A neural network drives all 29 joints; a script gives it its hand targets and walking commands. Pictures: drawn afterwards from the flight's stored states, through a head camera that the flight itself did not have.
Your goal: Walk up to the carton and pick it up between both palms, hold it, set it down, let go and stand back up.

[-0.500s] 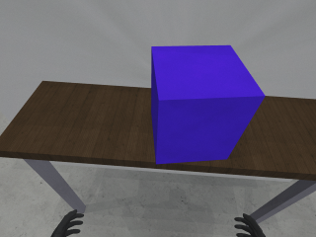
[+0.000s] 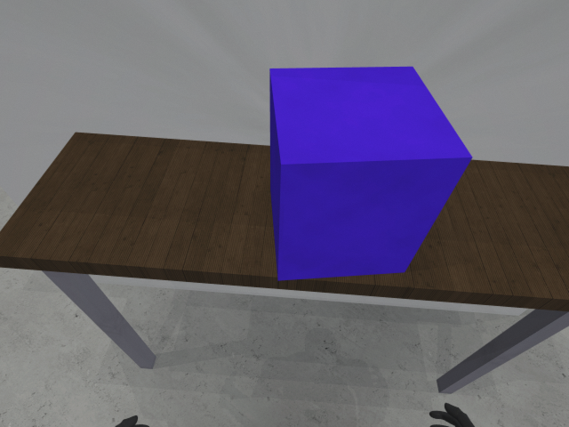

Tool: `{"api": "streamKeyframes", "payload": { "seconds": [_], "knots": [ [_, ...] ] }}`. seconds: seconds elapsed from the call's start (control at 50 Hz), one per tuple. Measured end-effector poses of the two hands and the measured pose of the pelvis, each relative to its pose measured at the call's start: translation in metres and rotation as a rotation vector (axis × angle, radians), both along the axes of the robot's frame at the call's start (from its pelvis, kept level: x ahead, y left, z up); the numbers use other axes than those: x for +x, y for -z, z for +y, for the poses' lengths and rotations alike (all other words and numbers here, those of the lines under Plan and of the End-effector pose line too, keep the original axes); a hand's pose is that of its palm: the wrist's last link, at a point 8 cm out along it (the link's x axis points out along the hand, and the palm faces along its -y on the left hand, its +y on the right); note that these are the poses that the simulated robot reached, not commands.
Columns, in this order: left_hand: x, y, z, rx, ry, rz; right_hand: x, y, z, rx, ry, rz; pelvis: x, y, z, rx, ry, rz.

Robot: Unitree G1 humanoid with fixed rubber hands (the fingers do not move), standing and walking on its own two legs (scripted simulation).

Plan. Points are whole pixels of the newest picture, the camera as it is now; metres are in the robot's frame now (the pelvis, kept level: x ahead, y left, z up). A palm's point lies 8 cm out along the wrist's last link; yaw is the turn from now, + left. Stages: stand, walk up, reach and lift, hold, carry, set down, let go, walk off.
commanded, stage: stand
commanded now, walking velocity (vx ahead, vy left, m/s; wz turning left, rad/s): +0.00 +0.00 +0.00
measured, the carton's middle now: (342, 178) +0.43 -0.06 +0.10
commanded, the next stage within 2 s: none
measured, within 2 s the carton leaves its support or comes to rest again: neither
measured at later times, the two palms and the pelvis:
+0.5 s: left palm out of the picture +0.11 +0.24 -0.10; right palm out of the picture +0.11 -0.26 -0.10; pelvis +0.02 -0.01 +0.00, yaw +0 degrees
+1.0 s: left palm out of the picture +0.08 +0.25 -0.11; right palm out of the picture +0.08 -0.26 -0.10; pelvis +0.00 +0.00 +0.00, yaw +0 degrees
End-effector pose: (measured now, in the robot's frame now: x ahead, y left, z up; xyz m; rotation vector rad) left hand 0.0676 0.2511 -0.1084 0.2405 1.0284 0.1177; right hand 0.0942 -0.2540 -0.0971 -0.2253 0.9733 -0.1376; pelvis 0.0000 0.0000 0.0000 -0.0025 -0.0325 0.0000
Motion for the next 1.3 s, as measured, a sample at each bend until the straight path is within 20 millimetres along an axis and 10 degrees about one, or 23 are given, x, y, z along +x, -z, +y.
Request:
{"api": "streamKeyframes", "payload": {
  "seconds": [0.52, 1.3],
  "knots": [
    [0.046, -0.007, -0.007, -0.002, 0.025, -0.078, 0.015, -0.002, -0.009, -0.009, 0.015, -0.014, 0.015, 0.000, -0.006, -0.001, 0.005, -0.004],
    [0.005, 0.000, -0.001, 0.006, -0.004, 0.024, -0.020, 0.007, -0.006, -0.005, 0.026, 0.051, 0.003, -0.002, -0.003, 0.002, 0.013, -0.012]
  ]
}}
